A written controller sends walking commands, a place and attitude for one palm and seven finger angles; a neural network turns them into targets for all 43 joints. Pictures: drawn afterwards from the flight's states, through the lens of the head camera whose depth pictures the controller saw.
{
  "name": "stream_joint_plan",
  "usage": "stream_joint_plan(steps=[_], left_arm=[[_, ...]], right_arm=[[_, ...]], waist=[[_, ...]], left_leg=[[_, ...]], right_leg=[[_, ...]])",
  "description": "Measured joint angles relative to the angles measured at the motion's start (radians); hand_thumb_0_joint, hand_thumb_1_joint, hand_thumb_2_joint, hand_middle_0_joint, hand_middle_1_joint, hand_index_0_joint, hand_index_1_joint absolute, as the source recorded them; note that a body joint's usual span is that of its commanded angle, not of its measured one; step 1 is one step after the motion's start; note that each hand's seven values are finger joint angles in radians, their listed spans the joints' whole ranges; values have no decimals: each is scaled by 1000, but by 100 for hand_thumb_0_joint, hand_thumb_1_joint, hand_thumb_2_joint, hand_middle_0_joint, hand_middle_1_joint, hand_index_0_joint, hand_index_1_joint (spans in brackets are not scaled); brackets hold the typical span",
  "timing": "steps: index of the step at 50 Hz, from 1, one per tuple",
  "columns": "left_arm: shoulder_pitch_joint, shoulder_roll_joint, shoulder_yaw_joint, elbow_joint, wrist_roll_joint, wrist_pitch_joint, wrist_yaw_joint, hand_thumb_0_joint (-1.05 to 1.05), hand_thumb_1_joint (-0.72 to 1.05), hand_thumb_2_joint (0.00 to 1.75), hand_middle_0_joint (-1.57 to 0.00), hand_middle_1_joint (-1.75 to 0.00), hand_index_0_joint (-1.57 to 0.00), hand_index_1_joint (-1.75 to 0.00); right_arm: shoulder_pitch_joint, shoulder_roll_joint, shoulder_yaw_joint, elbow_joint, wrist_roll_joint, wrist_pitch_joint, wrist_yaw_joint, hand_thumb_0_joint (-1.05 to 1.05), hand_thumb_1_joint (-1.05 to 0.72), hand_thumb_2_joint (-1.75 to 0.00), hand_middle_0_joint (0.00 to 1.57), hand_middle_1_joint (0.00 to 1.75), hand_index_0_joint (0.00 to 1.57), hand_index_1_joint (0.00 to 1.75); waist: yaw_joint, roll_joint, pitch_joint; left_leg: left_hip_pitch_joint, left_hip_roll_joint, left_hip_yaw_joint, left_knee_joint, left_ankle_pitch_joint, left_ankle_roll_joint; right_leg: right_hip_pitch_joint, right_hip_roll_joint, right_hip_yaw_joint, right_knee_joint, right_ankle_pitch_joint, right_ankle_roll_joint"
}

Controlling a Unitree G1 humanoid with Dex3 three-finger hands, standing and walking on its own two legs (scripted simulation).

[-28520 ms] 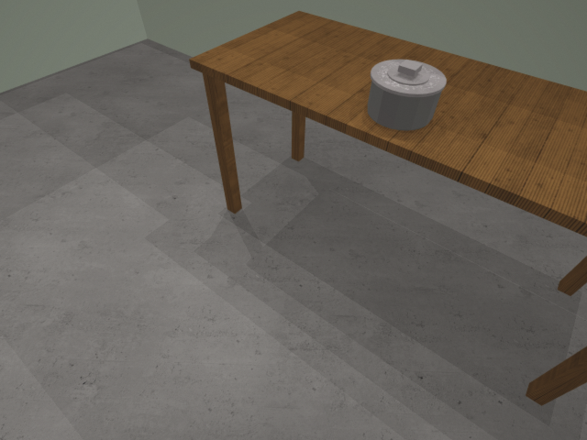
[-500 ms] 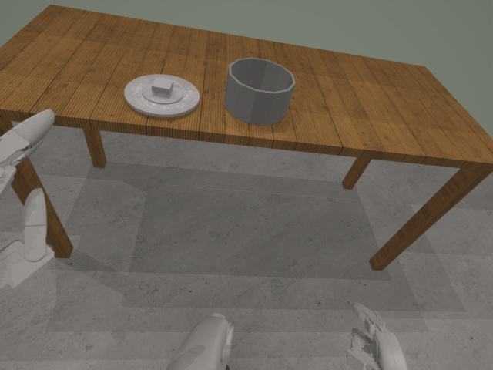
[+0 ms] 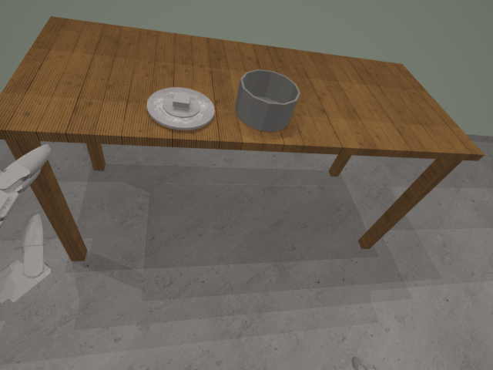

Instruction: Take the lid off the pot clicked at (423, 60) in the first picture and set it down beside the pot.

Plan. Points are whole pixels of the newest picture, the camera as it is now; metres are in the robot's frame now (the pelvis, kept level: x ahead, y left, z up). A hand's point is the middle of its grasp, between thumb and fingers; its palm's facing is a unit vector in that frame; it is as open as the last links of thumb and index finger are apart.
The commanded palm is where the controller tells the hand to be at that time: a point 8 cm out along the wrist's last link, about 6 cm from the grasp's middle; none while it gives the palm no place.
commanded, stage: stop stepping back and stand still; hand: left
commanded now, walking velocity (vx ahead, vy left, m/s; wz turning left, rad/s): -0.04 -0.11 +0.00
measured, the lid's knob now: (181, 100) +0.77 +0.23 -0.04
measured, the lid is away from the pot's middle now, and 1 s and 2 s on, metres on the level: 0.25 0.25 0.25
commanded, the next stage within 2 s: let the arm hang, fingers relaxed in 1.92 s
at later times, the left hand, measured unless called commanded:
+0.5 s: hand out of the picture +0.09 +0.18 -0.22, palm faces +0.08 -0.99 -0.14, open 6.9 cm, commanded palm none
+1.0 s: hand (178, 359) +0.18 +0.11 -0.21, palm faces +0.11 -0.96 -0.26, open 7.2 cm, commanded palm none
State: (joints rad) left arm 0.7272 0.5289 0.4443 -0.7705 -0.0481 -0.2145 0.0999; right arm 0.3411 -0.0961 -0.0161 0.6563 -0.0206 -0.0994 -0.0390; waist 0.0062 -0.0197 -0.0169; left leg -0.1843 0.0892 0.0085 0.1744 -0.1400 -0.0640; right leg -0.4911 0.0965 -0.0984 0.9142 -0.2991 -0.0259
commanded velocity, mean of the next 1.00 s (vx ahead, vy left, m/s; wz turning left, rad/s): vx -0.04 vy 0.03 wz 0.00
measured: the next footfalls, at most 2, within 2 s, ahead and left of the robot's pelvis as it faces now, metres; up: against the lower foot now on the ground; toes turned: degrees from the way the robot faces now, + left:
right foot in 0.20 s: +0.00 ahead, -0.10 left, +0.00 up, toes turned -3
right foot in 0.70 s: +0.16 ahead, -0.17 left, +0.00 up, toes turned +7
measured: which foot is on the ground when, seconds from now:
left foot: down 0.00-0.94, up 0.96-1.00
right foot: up 0.00-0.18, down 0.20-0.30, up 0.32-0.68, down 0.70-1.00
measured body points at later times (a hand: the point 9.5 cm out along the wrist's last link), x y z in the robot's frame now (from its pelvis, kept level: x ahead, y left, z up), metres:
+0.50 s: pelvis +0.03 +0.00 -0.05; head +0.07 +0.04 +0.40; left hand +0.08 +0.23 -0.21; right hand +0.00 -0.24 -0.18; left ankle +0.05 +0.05 -0.77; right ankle +0.01 -0.16 -0.71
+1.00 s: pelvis +0.12 -0.07 -0.04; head +0.18 -0.09 +0.40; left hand +0.17 +0.16 -0.19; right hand +0.17 -0.31 -0.21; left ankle +0.06 +0.04 -0.76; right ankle +0.06 -0.19 -0.77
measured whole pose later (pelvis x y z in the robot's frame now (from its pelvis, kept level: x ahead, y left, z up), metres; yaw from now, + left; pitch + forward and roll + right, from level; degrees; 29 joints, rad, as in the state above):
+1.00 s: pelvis +0.12 -0.07 -0.04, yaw +6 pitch +3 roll +1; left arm 0.15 0.13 0.02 1.02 0.01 -0.02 0.07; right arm 0.23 -0.19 -0.07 1.01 -0.01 0.04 -0.03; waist -0.02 0.03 0.07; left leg -0.29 0.01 0.05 0.68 -0.44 -0.01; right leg -0.18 -0.01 0.01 0.53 -0.40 -0.01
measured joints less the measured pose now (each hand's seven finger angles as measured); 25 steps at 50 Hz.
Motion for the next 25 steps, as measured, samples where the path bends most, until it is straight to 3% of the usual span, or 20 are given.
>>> stream_joint_plan(steps=[3, 5, 7, 9, 10, 12, 15, 17, 19, 21, 23, 25], left_arm=[[-45, -33, 16, 75, -1, 37, 26, 1, 88, 90, -22, -31, -22, -31], [-66, -59, 4, 107, -3, 56, 33, 1, 89, 90, -21, -31, -21, -30], [-162, -106, -73, 262, 50, 71, -1, 1, 89, 90, -21, -31, -21, -30], [-270, -151, -161, 479, 84, 148, -36, 0, 89, 90, -20, -30, -21, -30], [-319, -172, -200, 597, 92, 182, -48, 0, 90, 90, -20, -30, -20, -30], [-410, -237, -277, 855, 96, 250, -65, 0, 90, 90, -20, -30, -20, -30], [-439, -293, -343, 1156, 97, 319, -73, 0, 90, 90, -20, -30, -20, -30], [-439, -332, -377, 1326, 90, 344, -81, 1, 91, 90, -20, -30, -20, -30], [-445, -369, -419, 1468, 81, 347, -97, 1, 91, 90, -20, -30, -20, -30], [-462, -379, -391, 1511, 55, 315, -86, -3, 97, 90, -21, -30, -21, -30], [-471, -357, -403, 1546, 59, 296, -96, -5, 99, 90, -21, -30, -21, -30], [-454, -336, -408, 1586, 62, 282, -101, -5, 99, 90, -21, -30, -21, -30]], right_arm=[[-11, -24, -14, -6, -3, -17, -21, 2, -90, -90, 20, 30, 20, 30], [-32, -32, -16, -6, -1, -24, -24, 2, -90, -90, 20, 30, 20, 30], [-52, -73, -24, -20, 9, -16, -1, 2, -90, -90, 20, 30, 20, 30], [-70, -124, -28, -45, 17, 30, 17, 1, -90, -90, 20, 30, 20, 30], [-78, -143, -30, -50, 18, 51, 25, 1, -90, -90, 20, 30, 20, 30], [-88, -167, -38, -18, 16, 98, 36, 1, -91, -90, 20, 29, 20, 30], [-50, -137, -15, 42, -11, 148, 52, 1, -91, -90, 20, 29, 20, 30], [-16, -118, 1, 69, -23, 144, 45, 1, -91, -90, 20, 29, 20, 30], [20, -101, 12, 114, -22, 140, 29, 1, -91, -90, 20, 29, 20, 30], [61, -80, 17, 171, -20, 141, 17, 1, -91, -90, 20, 29, 20, 30], [89, -69, 24, 228, -18, 137, 17, 1, -91, -90, 20, 29, 20, 30], [104, -62, 21, 269, -12, 131, 12, 1, -91, -90, 20, 29, 20, 30]], waist=[[-3, 23, -9], [-1, 9, -14], [-22, 31, -25], [-32, 47, -32], [-35, 50, -35], [-58, 95, -21], [-71, 20, -44], [-85, -28, -47], [-100, -63, -29], [-87, -75, 1], [-64, -61, 22], [-51, -38, 28]], left_leg=[[14, -22, 28, -29, 99, 2], [11, -60, 55, 0, 109, 53], [-84, -102, 43, 163, 32, 74], [-197, -143, 60, 389, -96, 93], [-250, -152, 82, 497, -149, 107], [-301, -125, 75, 668, -239, 128], [-314, -131, 115, 771, -298, 209], [-318, -135, 145, 785, -323, 212], [-304, -155, 151, 736, -306, 172], [-287, -170, 125, 652, -258, 170], [-263, -170, 95, 552, -201, 186], [-228, -159, 75, 451, -155, 179]], right_leg=[[108, 6, -25, -166, -84, -8], [184, 4, -26, -264, -149, -13], [233, -21, -48, -327, -154, -32], [257, -65, -21, -352, -82, -66], [248, -88, -10, -330, -83, -72], [208, -86, -39, -163, -163, -23], [159, -108, -12, 17, -303, -3], [65, -87, 76, 198, -283, 2], [-15, -77, 147, 324, -165, 11], [-52, -78, 172, 317, -99, 22], [-57, -88, 173, 250, -83, 30], [-39, -99, 170, 167, -74, 36]])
